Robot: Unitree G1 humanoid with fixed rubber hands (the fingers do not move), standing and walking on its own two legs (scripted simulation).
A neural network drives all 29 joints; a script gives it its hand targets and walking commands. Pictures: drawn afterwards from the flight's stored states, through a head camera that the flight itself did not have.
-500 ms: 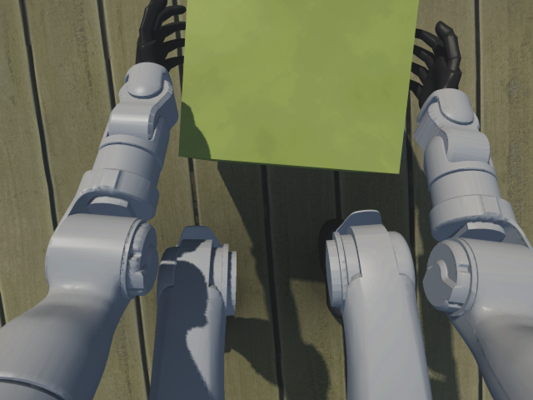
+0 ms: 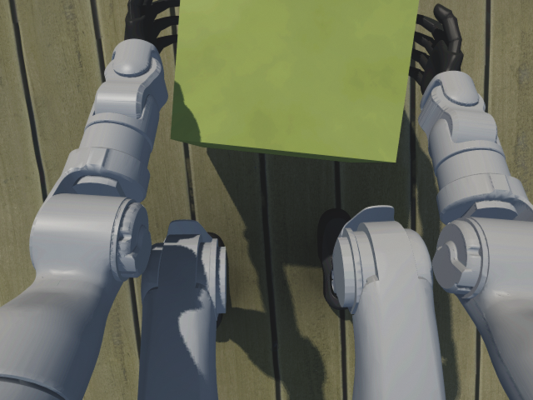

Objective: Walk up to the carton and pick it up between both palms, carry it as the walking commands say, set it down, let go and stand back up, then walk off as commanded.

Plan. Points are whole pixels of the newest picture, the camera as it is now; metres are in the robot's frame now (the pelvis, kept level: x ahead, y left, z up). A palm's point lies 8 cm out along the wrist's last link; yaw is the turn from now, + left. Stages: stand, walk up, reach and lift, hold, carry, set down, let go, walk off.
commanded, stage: set down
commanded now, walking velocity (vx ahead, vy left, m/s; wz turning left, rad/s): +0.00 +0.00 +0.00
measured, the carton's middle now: (288, 69) +0.52 -0.06 -0.26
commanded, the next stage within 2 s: none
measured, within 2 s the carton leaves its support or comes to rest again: neither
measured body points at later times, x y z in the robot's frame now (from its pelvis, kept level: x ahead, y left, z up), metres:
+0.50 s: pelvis -0.01 +0.00 -0.01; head +0.34 -0.01 +0.28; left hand +0.55 +0.12 -0.17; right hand +0.48 -0.25 -0.18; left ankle +0.10 +0.13 -0.34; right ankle +0.13 -0.14 -0.34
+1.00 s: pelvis -0.01 +0.00 -0.01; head +0.34 -0.01 +0.27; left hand +0.55 +0.12 -0.17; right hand +0.49 -0.25 -0.18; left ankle +0.10 +0.13 -0.34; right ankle +0.13 -0.14 -0.34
